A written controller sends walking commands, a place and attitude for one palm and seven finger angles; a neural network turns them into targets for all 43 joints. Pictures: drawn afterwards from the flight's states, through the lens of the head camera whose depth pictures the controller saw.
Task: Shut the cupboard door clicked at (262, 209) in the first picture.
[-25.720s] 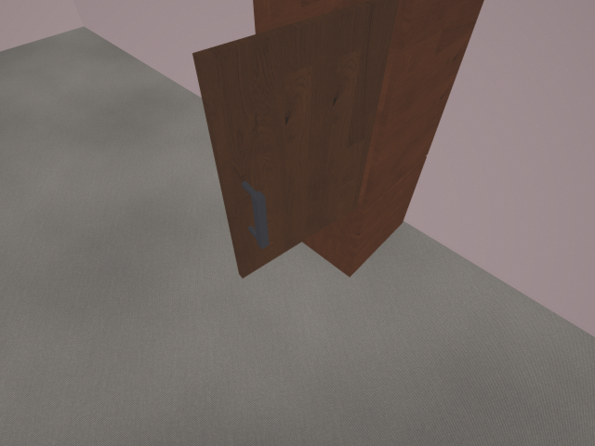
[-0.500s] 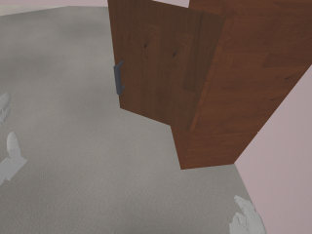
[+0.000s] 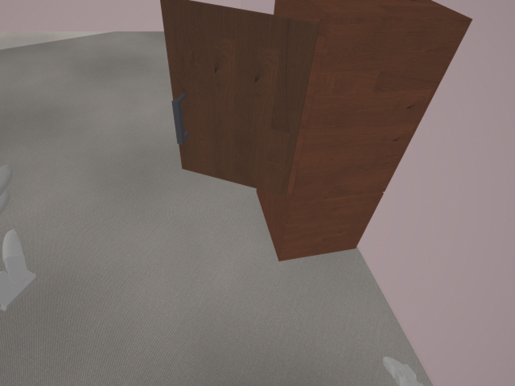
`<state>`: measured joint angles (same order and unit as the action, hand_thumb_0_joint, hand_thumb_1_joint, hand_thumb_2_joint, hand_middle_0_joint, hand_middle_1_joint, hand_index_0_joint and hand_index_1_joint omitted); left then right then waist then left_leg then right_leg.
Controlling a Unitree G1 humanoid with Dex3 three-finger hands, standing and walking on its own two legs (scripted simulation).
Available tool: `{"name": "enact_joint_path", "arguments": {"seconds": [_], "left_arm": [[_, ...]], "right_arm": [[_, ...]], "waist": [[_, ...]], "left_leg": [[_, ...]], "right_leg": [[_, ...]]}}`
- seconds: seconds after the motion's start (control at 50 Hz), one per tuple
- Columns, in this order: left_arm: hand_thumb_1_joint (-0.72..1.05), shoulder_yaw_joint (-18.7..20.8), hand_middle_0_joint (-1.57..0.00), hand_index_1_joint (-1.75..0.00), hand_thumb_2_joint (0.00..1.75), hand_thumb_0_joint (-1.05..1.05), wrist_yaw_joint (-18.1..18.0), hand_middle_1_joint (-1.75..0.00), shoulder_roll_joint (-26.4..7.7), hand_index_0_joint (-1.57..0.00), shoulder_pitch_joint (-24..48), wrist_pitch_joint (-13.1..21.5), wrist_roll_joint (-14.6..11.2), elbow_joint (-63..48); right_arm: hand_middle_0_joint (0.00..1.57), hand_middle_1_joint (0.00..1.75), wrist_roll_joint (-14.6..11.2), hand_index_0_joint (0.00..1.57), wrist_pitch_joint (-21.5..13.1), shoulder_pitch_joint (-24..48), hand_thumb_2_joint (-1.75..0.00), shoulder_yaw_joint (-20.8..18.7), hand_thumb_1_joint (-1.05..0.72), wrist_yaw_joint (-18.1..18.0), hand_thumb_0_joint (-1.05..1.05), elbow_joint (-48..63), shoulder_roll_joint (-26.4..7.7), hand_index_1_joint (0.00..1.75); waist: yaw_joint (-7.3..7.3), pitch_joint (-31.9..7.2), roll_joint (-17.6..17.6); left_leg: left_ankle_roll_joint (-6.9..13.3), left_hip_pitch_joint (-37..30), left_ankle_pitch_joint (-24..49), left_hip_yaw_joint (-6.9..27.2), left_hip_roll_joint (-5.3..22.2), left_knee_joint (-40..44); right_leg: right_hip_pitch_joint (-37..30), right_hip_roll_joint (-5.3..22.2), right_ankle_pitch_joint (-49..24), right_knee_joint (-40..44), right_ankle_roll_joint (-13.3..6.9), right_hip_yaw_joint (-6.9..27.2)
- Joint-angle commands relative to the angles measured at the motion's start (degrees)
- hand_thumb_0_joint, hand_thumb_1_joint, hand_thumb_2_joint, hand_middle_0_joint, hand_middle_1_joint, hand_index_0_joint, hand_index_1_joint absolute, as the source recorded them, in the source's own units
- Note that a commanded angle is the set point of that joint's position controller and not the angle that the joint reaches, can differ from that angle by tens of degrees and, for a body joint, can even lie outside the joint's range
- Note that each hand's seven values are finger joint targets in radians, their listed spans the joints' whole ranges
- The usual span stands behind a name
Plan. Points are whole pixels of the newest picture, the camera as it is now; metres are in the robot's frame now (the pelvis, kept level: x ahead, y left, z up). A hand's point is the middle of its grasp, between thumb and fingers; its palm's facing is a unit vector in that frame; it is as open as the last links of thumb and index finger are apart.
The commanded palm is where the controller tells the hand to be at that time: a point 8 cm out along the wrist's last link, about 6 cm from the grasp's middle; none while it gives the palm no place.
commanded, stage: stop stepping back and stand still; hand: left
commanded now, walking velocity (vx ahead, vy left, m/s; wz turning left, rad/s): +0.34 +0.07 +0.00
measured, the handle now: (181, 119) +0.91 +0.30 -0.09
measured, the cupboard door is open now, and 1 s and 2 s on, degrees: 60 60 60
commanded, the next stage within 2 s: let the arm hang, fingers relaxed in 0.78 s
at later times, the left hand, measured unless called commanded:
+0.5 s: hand out of the picture +0.16 +0.29 +0.16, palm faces +0.49 -0.75 -0.43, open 7.4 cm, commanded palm +0.10 +0.33 +0.18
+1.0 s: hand (59, 337) +0.18 +0.29 +0.01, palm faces +0.19 -0.87 -0.45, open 7.4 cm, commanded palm none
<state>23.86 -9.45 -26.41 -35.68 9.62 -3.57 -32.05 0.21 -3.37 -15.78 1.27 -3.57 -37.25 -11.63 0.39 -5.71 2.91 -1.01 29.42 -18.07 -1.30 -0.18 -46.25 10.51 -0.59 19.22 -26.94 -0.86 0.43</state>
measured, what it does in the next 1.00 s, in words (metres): steps on the spot: left foot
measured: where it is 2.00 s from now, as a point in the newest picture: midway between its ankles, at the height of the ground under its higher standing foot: outside the picture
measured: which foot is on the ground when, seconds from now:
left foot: up 0.00-0.06, down 0.08-1.00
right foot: down 0.00-1.00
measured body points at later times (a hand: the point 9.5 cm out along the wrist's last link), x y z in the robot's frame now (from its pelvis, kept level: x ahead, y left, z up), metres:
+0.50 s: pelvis -0.03 +0.02 -0.01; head -0.04 +0.02 +0.44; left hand +0.13 +0.33 +0.19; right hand +0.11 -0.22 -0.10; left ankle +0.03 +0.14 -0.74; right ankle -0.06 -0.10 -0.74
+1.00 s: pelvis -0.03 +0.04 -0.01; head -0.03 +0.01 +0.44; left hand +0.17 +0.34 +0.04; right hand +0.15 -0.20 -0.12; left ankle +0.03 +0.14 -0.74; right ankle -0.06 -0.10 -0.74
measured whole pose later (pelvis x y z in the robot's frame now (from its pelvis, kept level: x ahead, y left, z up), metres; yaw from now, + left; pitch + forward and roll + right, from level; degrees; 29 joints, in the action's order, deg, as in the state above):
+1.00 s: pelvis -0.03 +0.04 -0.01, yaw +2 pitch +1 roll -1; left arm 8.2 -2.2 -20.4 -17.2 1.7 0.3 8.7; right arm 0.0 -3.5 -7.8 0.7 0.5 -43.5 -16.5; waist 0.8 -1.9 -4.3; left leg 1.3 22.1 -12.0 -2.7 1.0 -33.2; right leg 13.2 1.5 20.3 -32.6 1.3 -1.5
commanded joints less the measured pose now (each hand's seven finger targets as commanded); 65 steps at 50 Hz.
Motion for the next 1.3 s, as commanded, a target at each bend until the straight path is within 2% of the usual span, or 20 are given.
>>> {"name": "enact_joint_path", "arguments": {"seconds": [0.0, 0.06, 0.1, 0.12, 0.2, 0.24, 0.3, 0.34, 0.38, 0.42, 0.48, 0.54, 0.7, 0.84, 0.86, 0.9, 1.02, 1.12, 1.18, 1.28], "left_arm": [[0.9, 5.69, -0.2, -0.3, 0.9, 0.0, -2.7, -0.3, -8.04, -0.2, 12.24, 3.08, 1.66, -2.93], [0.9, 5.75, -0.2, -0.3, 0.9, 0.0, -2.41, -0.3, -7.9, -0.2, 10.43, 3.49, 1.28, -2.8], [0.9, 6.58, -0.2, -0.3, 0.9, 0.0, -2.23, -0.3, -7.76, -0.2, 9.27, 4.12, 1.41, -4.76], [0.9, 6.39, -0.2, -0.3, 0.9, 0.0, -2.13, -0.3, -7.69, -0.2, 11.41, 4.23, 1.8, -5.78], [0.9, 7.08, -0.2, -0.3, 0.9, 0.0, -2.15, -0.3, -7.42, -0.2, 9.76, 4.49, 2.33, -6.96], [0.9, 8.16, -0.2, -0.3, 0.9, 0.0, -2.28, -0.3, -7.51, -0.2, 5.83, 4.23, 2.1, -5.42], [0.9, 8.8, -0.2, -0.3, 0.9, 0.0, -2.34, -0.3, -8.2, -0.2, 3.2, 4.24, 1.38, -3.41], [0.9, 8.39, -0.2, -0.3, 0.9, 0.0, -2.27, -0.3, -8.15, -0.2, 6.99, 5.53, 1.67, -2.89], [0.9, 7.51, -0.2, -0.3, 0.9, 0.0, -2.33, -0.3, -7.58, -0.2, 9.45, 6.03, 2.18, -1.94], [0.9, 6.7, -0.2, -0.3, 0.9, 0.0, -2.38, -0.3, -7.15, -0.2, 9.86, 5.89, 2.02, -1.98], [0.9, 5.7, -0.2, -0.3, 0.9, 0.0, -2.08, -0.3, -7.07, -0.2, 11.54, 5.99, 1.58, -6.42], [0.9, 6.04, -0.2, -0.3, 0.9, 0.0, -1.41, -0.3, -6.39, -0.2, 11.75, 5.79, 1.78, -6.25], [0.9, 6.8, -0.2, -0.3, 0.9, 0.0, -1.16, -0.3, -6.01, -0.2, 5.05, 5.2, 0.91, -6.46], [0.9, 6.86, -0.2, -0.3, 0.9, 0.0, -0.99, -0.3, -6.86, -0.2, 6.19, 3.92, 0.36, -5.93], [0.9, -20.13, -0.2, -0.3, 0.9, 0.0, 6.45, -0.3, 5.24, -0.2, 9.96, -3.11, 3.26, 35.33], [0.9, -18.32, -0.2, -0.3, 0.9, 0.0, 8.63, -0.3, 4.52, -0.2, 12.7, -9.79, 4.79, 39.39], [0.9, -20.59, -0.2, -0.3, 0.9, 0.0, 8.71, -0.3, 2.89, -0.2, 19.88, -9.68, 4.79, 60.13], [0.9, -21.95, -0.2, -0.3, 0.9, 0.0, 8.2, -0.3, 5.27, -0.2, 19.97, -10.24, 4.47, 75.31], [0.9, -20.86, -0.2, -0.3, 0.9, 0.0, 8.15, -0.3, 7.26, -0.2, 17.09, -10.07, 4.58, 81.68], [0.9, -21.52, -0.2, -0.3, 0.9, 0.0, 8.24, -0.3, 7.77, -0.2, 16.11, -9.57, 4.26, 88.55]], "right_arm": [[0.2, 0.3, -0.06, 0.2, -4.51, 6.48, -0.9, -3.24, -0.9, -2.31, 0.0, 7.51, -7.54, 0.3], [0.2, 0.3, -0.97, 0.2, -5.79, 6.16, -0.9, -4.04, -0.9, -3.11, 0.0, 8.77, -9.24, 0.3], [0.2, 0.3, -0.31, 0.2, -5.46, 5.6, -0.9, -2.95, -0.9, -2.88, 0.0, 7.92, -8.41, 0.3], [0.2, 0.3, 0.01, 0.2, -5.7, 6.62, -0.9, -2.96, -0.9, -2.9, 0.0, 7.95, -8.43, 0.3], [0.2, 0.3, 0.47, 0.2, -6.4, 7.19, -0.9, -3.09, -0.9, -2.35, 0.0, 8.07, -8.06, 0.3], [0.2, 0.3, 0.26, 0.2, -5.89, 6.84, -0.9, -3.35, -0.9, -1.77, 0.0, 8.25, -7.69, 0.3], [0.2, 0.3, -0.11, 0.2, -4.13, 6.53, -0.9, -3.67, -0.9, -0.68, 0.0, 7.96, -6.25, 0.3], [0.2, 0.3, -0.11, 0.2, -4.22, 6.16, -0.9, -3.87, -0.9, -0.22, 0.0, 7.91, -6.94, 0.3], [0.2, 0.3, 0.2, 0.2, -3.99, 6.27, -0.9, -3.16, -0.9, -0.33, 0.0, 7.62, -6.22, 0.3], [0.2, 0.3, 0.14, 0.2, -4.17, 6.59, -0.9, -2.93, -0.9, -0.83, 0.0, 7.51, -5.71, 0.3], [0.2, 0.3, -0.59, 0.2, -5.26, 7.77, -0.9, -4.02, -0.9, -1.69, 0.0, 9.0, -7.81, 0.3], [0.2, 0.3, -0.48, 0.2, -5.7, 7.68, -0.9, -2.84, -0.9, -1.77, 0.0, 8.99, -7.16, 0.3], [0.2, 0.3, -0.6, 0.2, -5.8, 7.46, -0.9, -2.6, -0.9, -1.01, 0.0, 9.68, -6.21, 0.3], [0.2, 0.3, -0.64, 0.2, -3.87, 8.11, -0.9, -2.32, -0.9, -1.4, 0.0, 10.31, -6.0, 0.3], [0.2, 0.3, -1.84, 0.2, -8.32, 13.41, -0.9, -4.43, -0.9, 3.72, 0.0, 0.18, -12.58, 0.3], [0.2, 0.3, -0.48, 0.2, -3.17, 7.48, -0.9, -5.32, -0.9, 3.97, 0.0, -1.43, -13.99, 0.3], [0.2, 0.3, 0.85, 0.2, 2.3, 7.26, -0.9, -2.61, -0.9, 3.84, 0.0, -4.23, -10.88, 0.3], [0.2, 0.3, 1.43, 0.2, 3.59, 4.94, -0.9, -2.01, -0.9, 3.39, 0.0, -10.88, -9.54, 0.3], [0.2, 0.3, 1.41, 0.2, 3.57, 3.71, -0.9, -2.47, -0.9, 2.66, 0.0, -14.0, -8.44, 0.3], [0.2, 0.3, 0.83, 0.2, 3.59, -0.08, -0.9, -2.94, -0.9, 1.99, 0.0, -18.88, -7.82, 0.3]], "waist": [[-2.01, 5.59, -2.46], [-1.48, 4.88, -6.42], [-2.29, 4.32, -14.0], [-2.09, 5.82, -12.9], [-1.65, 4.34, -12.85], [-1.43, 2.67, -9.42], [-0.99, 5.28, 7.69], [-1.09, 5.9, 4.49], [-1.43, 6.14, 2.46], [-1.61, 4.42, 1.2], [-0.9, 2.81, -7.95], [-1.17, 5.09, -13.07], [-0.86, -3.52, -7.85], [-1.03, -2.45, -7.17], [-2.36, 2.71, -6.07], [-1.32, -0.3, -5.55], [-1.24, 3.95, 8.95], [-1.06, 4.6, -7.77], [-0.25, 3.91, -11.76], [-0.72, 4.94, -6.83]], "left_leg": [[1.92, -14.09, 0.07, -1.03, 1.71, 16.0], [4.7, -16.54, 1.41, 4.66, 6.2, 22.71], [6.46, -13.46, -7.21, 16.24, 11.52, 30.66], [7.47, -10.37, -12.25, 19.09, 13.76, 33.64], [5.63, -3.52, -18.57, 11.5, 10.72, 32.71], [4.07, -0.96, -15.93, 7.08, 6.91, 26.4], [1.14, 6.3, -4.37, 0.08, 1.02, -0.14], [0.83, 9.03, -6.13, 3.14, 2.89, -5.17], [1.56, 0.01, -4.06, 3.2, 4.46, 4.57], [1.79, -13.18, 5.22, -2.48, 1.01, 15.86], [4.27, -20.68, 9.68, 6.67, 7.93, 22.3], [5.27, -12.62, -1.11, 14.26, 11.41, 30.97], [2.04, -16.48, 15.14, 2.8, 6.18, 22.22], [1.51, -17.29, 16.92, 1.91, 5.61, 21.19], [1.3, -16.56, 28.18, 1.89, 7.23, 14.11], [2.44, -16.02, 25.16, 2.71, 8.16, 15.22], [2.42, -14.62, 13.43, 3.99, 3.96, 14.16], [2.37, -15.37, 11.46, 6.03, 5.38, 21.2], [2.58, -14.41, 7.45, 6.15, 5.69, 23.29], [2.53, -17.25, 8.23, 5.88, 6.05, 23.51]], "right_leg": [[11.66, 11.4, 6.74, 8.45, -4.43, 6.7], [8.52, 4.72, 0.9, 0.52, -1.38, 4.11], [8.15, 0.47, 1.67, -8.04, 0.77, -2.88], [7.13, -0.16, 2.14, -10.35, 1.29, -3.35], [-2.38, -0.05, 2.14, -3.24, -0.01, -3.42], [-5.43, 1.99, 4.35, 1.12, -1.86, 0.96], [-3.5, 18.17, 11.41, 14.3, -10.77, 25.1], [-5.79, 20.82, -4.2, 11.24, -12.97, 22.54], [-0.33, 17.93, -10.24, 7.4, -9.78, 14.42], [4.86, 11.62, -6.81, 5.05, -5.24, 6.7], [8.51, 3.81, -4.29, -2.15, 0.01, 1.84], [4.32, 0.32, -1.67, -5.99, 1.85, -2.44], [-2.14, 2.43, -15.74, 1.69, 0.73, 0.28], [-0.38, 2.93, -17.23, 3.64, 0.56, 1.11], [7.94, 5.8, -20.65, -2.37, -0.06, -2.76], [7.22, 5.18, -12.35, -3.08, -0.21, -0.96], [9.44, 8.76, -6.12, 2.88, -2.95, 4.32], [5.56, 5.52, -1.32, 2.88, -1.43, 2.93], [1.95, 5.08, -2.46, 4.47, -1.86, 2.38], [2.3, 5.58, -3.64, 7.53, -2.33, 2.61]]}}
